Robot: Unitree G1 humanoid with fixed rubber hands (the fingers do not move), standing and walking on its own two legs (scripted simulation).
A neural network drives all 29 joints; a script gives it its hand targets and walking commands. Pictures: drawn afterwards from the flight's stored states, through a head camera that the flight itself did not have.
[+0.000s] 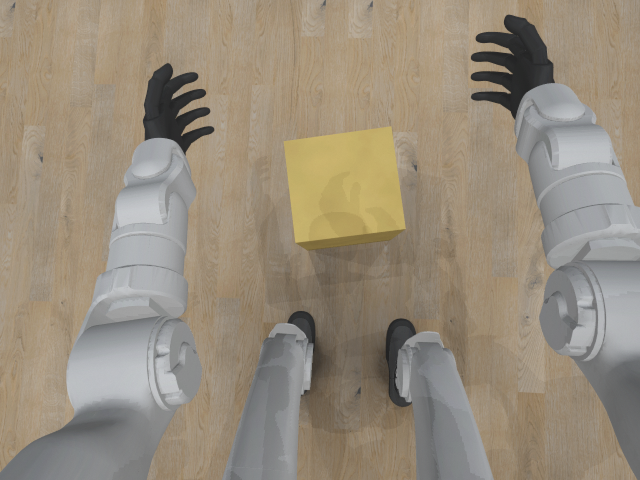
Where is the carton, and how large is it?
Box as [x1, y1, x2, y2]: [284, 126, 405, 250]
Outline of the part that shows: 390,126 284,141 292,218 296,243 308,250 388,240 405,228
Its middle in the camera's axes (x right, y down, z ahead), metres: +0.05 -0.10 +0.87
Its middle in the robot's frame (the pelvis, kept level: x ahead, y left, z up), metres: +0.51 +0.04 -0.52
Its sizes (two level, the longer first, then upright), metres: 0.210 0.200 0.250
